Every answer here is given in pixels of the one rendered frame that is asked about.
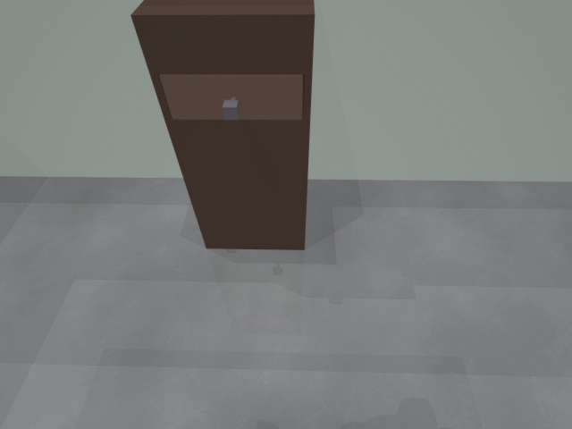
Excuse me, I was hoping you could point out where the handle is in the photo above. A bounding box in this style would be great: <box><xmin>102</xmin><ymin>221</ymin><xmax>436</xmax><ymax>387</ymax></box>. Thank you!
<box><xmin>223</xmin><ymin>97</ymin><xmax>240</xmax><ymax>120</ymax></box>

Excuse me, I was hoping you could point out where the cabinet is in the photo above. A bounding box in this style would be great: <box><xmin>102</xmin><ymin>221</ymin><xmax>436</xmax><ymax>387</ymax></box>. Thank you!
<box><xmin>131</xmin><ymin>0</ymin><xmax>315</xmax><ymax>250</ymax></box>

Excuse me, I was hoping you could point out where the drawer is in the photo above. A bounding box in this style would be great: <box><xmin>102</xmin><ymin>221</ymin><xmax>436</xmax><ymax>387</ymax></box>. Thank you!
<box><xmin>160</xmin><ymin>74</ymin><xmax>303</xmax><ymax>120</ymax></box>

